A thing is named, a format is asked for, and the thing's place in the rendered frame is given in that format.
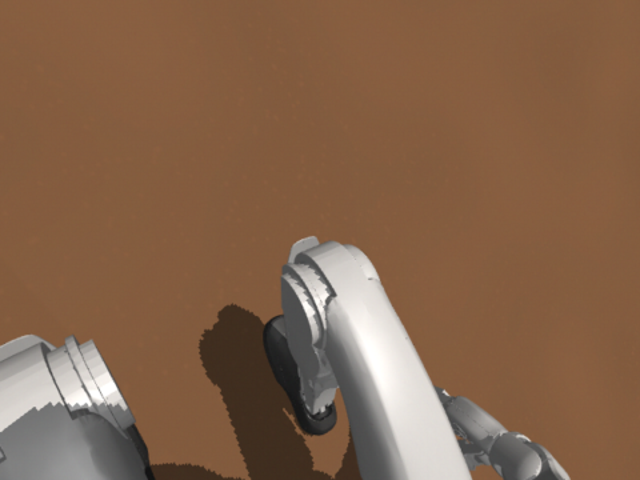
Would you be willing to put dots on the right robot foot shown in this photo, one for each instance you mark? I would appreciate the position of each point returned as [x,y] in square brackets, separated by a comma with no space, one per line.
[285,371]

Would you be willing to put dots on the left robot foot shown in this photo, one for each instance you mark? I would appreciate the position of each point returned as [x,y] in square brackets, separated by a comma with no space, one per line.
[142,450]

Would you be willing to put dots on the right robot hand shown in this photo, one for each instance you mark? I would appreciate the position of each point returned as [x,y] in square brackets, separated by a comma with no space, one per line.
[471,422]

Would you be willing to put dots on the right robot arm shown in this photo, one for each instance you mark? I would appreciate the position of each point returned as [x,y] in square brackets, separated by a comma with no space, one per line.
[514,457]

